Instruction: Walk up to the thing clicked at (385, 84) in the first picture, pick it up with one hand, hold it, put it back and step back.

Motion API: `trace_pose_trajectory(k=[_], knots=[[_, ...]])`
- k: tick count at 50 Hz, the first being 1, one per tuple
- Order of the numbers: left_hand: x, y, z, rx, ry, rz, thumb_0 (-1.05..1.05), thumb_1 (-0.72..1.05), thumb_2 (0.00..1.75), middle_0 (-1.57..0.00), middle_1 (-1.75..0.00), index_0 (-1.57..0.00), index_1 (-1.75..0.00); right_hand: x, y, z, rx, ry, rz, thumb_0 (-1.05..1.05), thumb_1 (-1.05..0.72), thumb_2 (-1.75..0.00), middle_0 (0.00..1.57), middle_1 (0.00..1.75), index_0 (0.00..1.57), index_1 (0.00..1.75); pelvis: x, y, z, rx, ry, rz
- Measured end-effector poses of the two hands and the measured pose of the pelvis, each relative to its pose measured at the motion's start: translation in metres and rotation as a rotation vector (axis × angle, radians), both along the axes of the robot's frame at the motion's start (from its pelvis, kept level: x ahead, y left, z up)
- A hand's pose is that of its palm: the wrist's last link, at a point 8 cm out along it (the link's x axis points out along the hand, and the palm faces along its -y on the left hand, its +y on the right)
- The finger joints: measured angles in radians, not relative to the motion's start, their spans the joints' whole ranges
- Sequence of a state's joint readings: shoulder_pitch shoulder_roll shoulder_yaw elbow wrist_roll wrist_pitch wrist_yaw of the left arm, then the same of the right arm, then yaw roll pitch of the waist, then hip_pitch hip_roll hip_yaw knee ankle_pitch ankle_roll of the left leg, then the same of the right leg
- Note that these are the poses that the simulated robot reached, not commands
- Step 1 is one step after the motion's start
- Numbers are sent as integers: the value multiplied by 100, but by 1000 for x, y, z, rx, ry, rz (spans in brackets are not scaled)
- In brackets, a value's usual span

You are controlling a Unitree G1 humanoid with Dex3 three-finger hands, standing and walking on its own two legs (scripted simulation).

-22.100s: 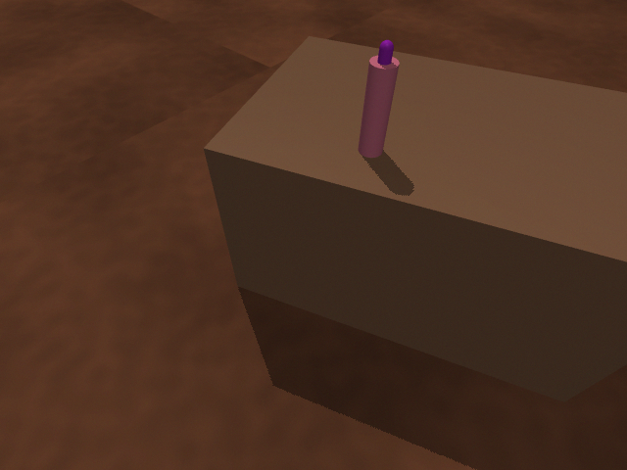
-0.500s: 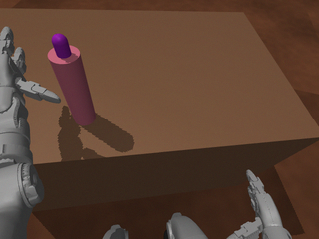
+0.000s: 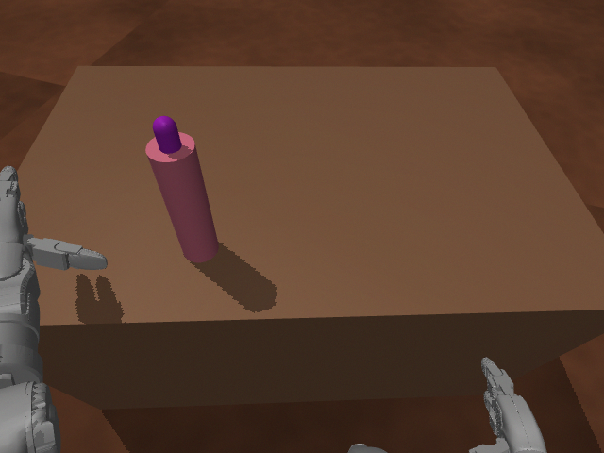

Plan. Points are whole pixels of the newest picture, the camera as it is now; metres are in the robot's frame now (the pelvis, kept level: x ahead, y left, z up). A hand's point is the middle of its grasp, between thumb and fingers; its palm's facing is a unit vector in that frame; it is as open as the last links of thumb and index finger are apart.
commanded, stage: sink last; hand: left
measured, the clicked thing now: (185, 195) +0.47 +0.17 +0.04
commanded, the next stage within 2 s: home in 0.84 s
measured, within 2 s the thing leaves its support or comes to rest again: neither
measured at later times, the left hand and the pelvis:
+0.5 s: hand (50, 427) +0.16 +0.25 +0.06, palm faces +0.35 -0.86 -0.39, open 17.4 cm; pelvis +0.00 -0.01 +0.00, yaw +2 degrees
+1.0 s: hand (31, 444) +0.15 +0.26 +0.07, palm faces +0.36 -0.84 -0.41, open 17.4 cm; pelvis -0.02 -0.02 +0.00, yaw +2 degrees
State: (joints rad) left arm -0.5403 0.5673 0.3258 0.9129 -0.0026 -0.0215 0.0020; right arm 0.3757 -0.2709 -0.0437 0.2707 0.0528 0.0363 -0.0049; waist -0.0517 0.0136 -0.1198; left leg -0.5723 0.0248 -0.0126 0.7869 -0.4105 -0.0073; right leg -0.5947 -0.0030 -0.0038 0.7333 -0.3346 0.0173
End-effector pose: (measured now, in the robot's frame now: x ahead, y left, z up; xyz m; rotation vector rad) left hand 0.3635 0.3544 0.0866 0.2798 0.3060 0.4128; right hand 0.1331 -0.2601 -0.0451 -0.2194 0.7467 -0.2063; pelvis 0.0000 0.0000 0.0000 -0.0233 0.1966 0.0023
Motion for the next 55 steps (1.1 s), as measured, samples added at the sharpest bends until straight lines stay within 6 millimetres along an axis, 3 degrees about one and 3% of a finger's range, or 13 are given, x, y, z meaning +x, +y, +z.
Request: trace_pose_trajectory(k=[5,10,19,26,33,44,50,55], knots=[[-41,-21,-7,27,-24,-42,-1,-56,7,-6,-5,-4,-6,12,6,1,28,-42,0,-1,51,-7,5,6,6,6,5,0,3,5,-37,3],[-97,-44,-8,22,-70,-65,-1,-54,7,-6,-5,-5,-6,23,0,10,22,-96,-29,-1,51,-7,6,6,6,6,10,-2,6,11,-74,6],[-192,-55,2,59,-57,-12,-1,-53,7,-6,-5,-5,-6,26,-8,10,3,-102,-21,-1,51,-7,5,6,6,6,9,-9,6,17,-118,26],[-244,-68,-5,62,21,4,-1,-52,6,-5,-5,-5,-5,24,-7,4,16,-125,1,-1,52,-7,5,6,6,6,-1,-13,3,27,-132,38],[-253,-76,-9,55,3,1,-1,-51,5,-5,-5,-5,-4,12,-9,-2,10,-131,7,-1,54,-6,5,6,6,6,-13,-20,0,37,-140,44],[-250,-69,20,149,-132,-41,-1,-51,4,-5,-5,-5,-4,-6,-16,-3,5,-144,-16,-1,54,-6,5,6,6,6,-22,-20,-1,37,-159,32],[-256,-60,5,134,-92,-24,-1,-53,4,-5,-6,-6,-5,-10,-17,-3,-6,-131,-18,-1,51,-7,6,7,7,7,-24,-17,0,38,-157,28],[-257,-57,-12,102,-57,-5,-1,-53,6,-6,-6,-6,-5,-4,-8,1,-8,-144,9,-1,35,-21,9,11,9,11,-23,-14,0,37,-153,28]])
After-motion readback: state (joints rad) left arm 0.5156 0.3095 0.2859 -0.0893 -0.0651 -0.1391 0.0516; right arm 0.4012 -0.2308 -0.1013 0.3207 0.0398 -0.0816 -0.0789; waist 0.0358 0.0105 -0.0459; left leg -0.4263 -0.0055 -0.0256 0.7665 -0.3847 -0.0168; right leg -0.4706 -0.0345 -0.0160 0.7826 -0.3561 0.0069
